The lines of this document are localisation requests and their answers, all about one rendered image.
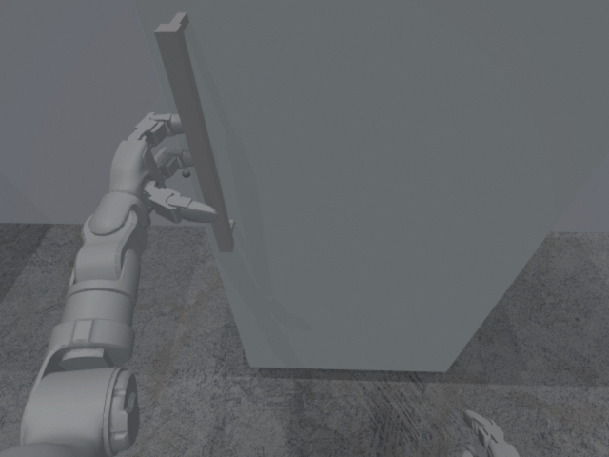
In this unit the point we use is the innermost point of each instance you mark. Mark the left robot hand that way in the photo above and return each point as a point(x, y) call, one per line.
point(133, 167)

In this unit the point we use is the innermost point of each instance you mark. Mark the fridge door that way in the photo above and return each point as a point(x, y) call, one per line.
point(390, 165)

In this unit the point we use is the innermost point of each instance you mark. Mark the handle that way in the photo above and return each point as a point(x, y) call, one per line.
point(173, 47)

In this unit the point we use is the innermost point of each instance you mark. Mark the left robot forearm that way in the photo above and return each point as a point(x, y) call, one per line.
point(95, 329)

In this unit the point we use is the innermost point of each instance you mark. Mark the right robot hand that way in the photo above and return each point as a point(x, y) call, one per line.
point(490, 436)

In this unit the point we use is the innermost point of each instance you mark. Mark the left robot upper arm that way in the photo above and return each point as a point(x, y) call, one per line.
point(81, 413)

